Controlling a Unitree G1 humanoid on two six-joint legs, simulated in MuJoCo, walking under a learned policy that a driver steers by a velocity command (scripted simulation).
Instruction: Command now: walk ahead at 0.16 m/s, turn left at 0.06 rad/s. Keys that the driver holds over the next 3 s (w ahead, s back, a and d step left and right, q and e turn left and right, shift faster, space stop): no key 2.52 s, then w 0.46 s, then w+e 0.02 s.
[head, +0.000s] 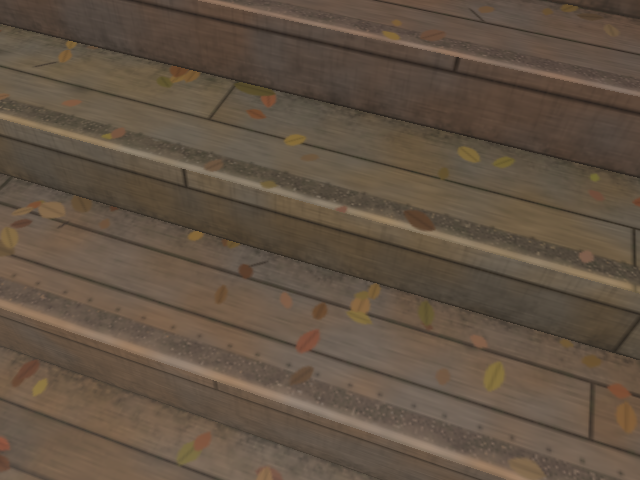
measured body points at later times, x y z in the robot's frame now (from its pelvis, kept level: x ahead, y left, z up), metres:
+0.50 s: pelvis +0.00 -0.04 +0.00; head +0.01 -0.05 +0.45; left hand +0.04 +0.18 -0.15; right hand +0.01 -0.27 -0.16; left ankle +0.03 +0.08 -0.74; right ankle -0.01 -0.12 -0.74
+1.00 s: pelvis +0.00 -0.06 +0.00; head +0.01 -0.07 +0.45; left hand +0.04 +0.17 -0.15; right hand +0.01 -0.31 -0.15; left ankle +0.03 +0.08 -0.74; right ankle -0.01 -0.12 -0.74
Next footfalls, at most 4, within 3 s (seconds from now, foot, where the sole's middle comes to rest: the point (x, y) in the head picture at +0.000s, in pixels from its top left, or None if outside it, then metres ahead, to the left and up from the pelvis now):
0.26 right None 0.03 -0.12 -0.78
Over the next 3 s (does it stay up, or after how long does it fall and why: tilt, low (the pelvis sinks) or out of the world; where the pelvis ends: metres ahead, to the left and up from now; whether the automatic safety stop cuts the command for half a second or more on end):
stays up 0.12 0.01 0.00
